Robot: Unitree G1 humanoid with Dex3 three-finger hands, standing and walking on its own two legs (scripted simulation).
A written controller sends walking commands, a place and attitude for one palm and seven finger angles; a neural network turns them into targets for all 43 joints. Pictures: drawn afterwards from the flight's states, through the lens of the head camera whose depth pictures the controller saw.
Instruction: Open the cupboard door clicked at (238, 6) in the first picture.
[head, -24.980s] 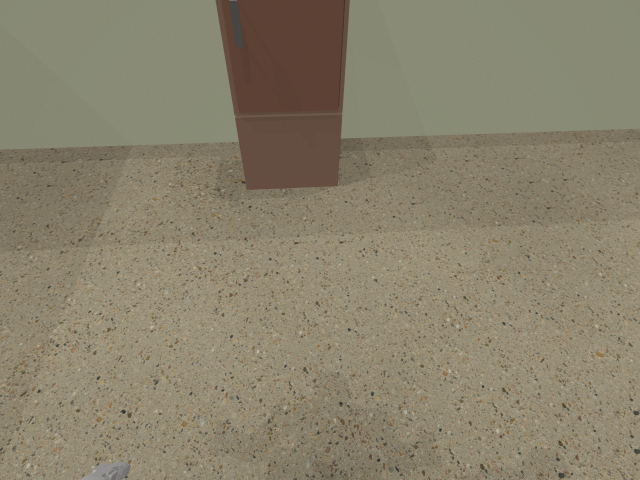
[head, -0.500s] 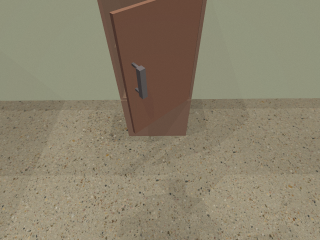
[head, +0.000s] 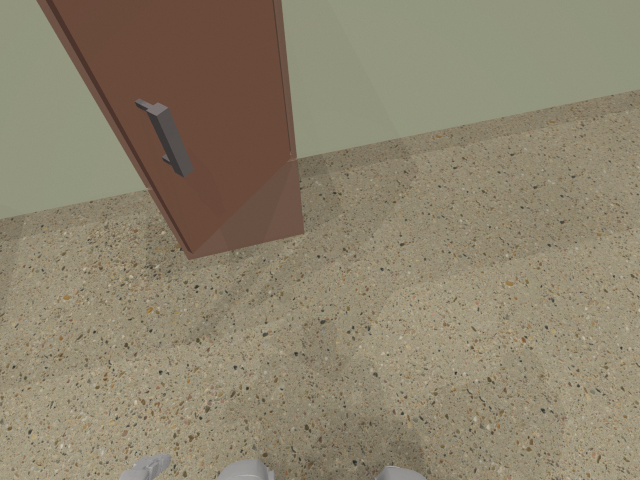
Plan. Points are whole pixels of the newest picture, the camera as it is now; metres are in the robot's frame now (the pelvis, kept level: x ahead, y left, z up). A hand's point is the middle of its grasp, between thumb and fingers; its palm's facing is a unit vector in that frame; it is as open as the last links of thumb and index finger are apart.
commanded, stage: walk to a spot facing it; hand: left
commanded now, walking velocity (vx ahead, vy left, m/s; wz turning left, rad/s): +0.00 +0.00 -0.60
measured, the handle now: (163, 138) +0.63 +0.31 +0.02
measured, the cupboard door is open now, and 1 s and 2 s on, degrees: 41 41 41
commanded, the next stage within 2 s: none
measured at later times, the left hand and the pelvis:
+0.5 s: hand (210, 451) +0.16 +0.17 -0.15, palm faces -0.29 -0.93 -0.22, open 7.4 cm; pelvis +0.00 +0.00 +0.01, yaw -19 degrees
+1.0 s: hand (273, 405) +0.23 +0.09 -0.15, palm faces -0.59 -0.79 -0.16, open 7.4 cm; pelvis +0.04 -0.02 +0.02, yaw -37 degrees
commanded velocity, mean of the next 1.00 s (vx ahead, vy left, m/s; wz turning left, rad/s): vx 0.10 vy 0.00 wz -0.60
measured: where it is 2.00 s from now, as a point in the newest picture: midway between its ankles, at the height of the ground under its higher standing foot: (461, 446)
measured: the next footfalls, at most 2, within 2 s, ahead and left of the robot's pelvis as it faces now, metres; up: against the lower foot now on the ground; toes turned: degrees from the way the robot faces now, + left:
left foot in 0.24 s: +0.07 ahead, +0.14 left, +0.00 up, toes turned -9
right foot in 0.54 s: +0.00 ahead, -0.14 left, +0.00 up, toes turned -24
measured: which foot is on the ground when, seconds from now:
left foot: up 0.00-0.22, down 0.24-0.54, up 0.56-0.86, down 0.88-1.00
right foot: down 0.00-0.24, up 0.26-0.52, down 0.54-0.88, up 0.90-1.00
